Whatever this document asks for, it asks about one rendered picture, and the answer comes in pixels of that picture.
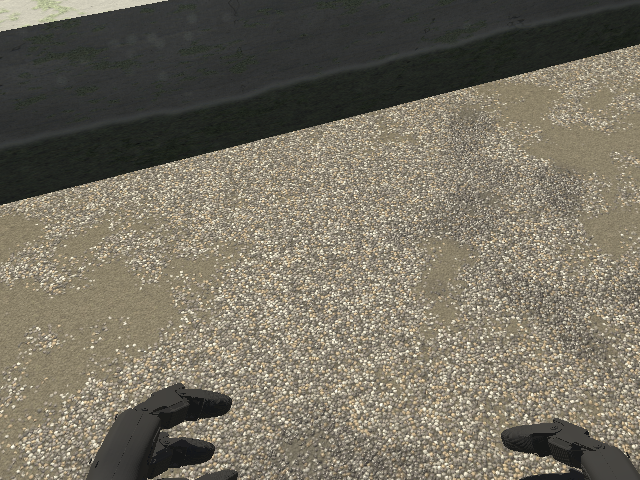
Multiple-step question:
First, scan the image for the left robot hand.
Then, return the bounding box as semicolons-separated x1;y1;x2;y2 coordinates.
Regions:
86;383;238;480

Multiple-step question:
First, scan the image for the right robot hand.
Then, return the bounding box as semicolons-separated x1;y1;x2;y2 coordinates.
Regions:
501;418;640;480

